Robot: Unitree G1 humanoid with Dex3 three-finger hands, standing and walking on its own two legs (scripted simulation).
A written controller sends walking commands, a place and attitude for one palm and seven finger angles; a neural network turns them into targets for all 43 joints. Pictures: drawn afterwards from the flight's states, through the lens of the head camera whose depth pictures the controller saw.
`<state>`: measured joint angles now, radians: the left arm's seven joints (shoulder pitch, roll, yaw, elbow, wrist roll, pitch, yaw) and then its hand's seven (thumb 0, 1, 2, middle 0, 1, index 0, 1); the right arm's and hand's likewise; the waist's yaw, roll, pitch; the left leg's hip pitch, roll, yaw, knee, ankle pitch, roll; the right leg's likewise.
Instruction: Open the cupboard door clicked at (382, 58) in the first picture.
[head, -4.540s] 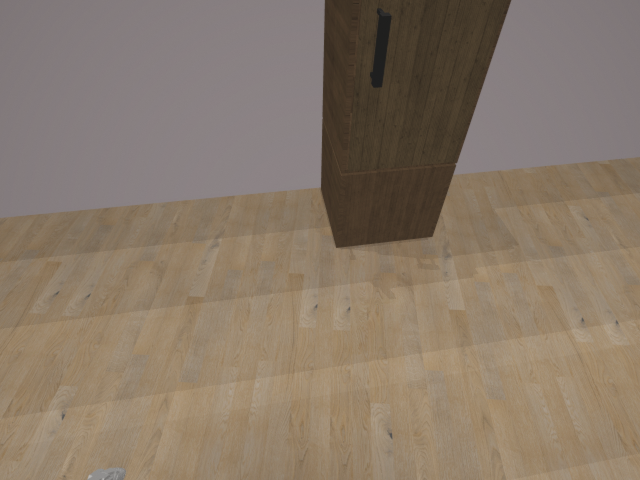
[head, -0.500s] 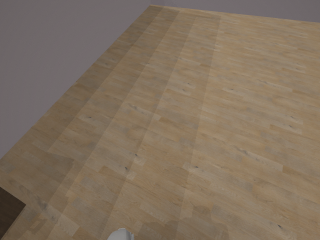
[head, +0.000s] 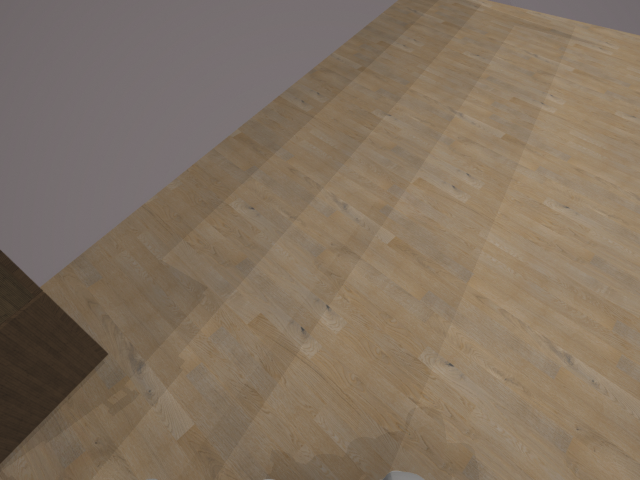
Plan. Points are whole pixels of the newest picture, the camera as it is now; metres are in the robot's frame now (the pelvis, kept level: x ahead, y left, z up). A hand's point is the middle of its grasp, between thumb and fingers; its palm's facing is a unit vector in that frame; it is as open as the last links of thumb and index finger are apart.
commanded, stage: turn to face it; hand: left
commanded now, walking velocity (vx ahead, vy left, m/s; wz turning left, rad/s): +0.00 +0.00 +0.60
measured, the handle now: out of the picture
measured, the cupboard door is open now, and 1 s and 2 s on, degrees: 0 0 0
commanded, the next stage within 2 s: take the last steps up to it in 1.58 s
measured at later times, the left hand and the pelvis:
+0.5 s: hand out of the picture -0.02 +0.16 -0.16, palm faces +0.36 -0.90 -0.24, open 7.4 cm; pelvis -0.01 -0.04 +0.00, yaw +21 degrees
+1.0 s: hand out of the picture -0.04 +0.19 -0.14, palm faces +0.60 -0.74 -0.29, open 7.4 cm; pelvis -0.02 -0.05 -0.01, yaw +38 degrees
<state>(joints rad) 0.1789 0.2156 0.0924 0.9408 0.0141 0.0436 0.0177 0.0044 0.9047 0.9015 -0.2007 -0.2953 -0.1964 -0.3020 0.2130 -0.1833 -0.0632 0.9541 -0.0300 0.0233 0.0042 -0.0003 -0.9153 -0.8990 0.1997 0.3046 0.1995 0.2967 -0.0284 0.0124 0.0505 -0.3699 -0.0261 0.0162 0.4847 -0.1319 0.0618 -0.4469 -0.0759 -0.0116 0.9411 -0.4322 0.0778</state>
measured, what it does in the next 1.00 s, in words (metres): steps on the spot, turning left: right foot, then left foot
